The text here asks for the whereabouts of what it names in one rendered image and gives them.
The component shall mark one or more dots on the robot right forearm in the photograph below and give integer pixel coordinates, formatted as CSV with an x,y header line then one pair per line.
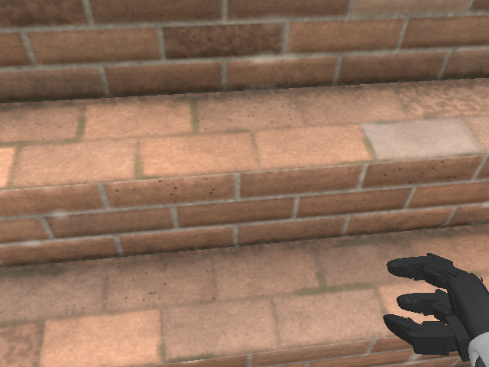
x,y
479,351

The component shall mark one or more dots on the robot right hand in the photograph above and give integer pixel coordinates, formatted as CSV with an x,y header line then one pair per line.
x,y
465,308

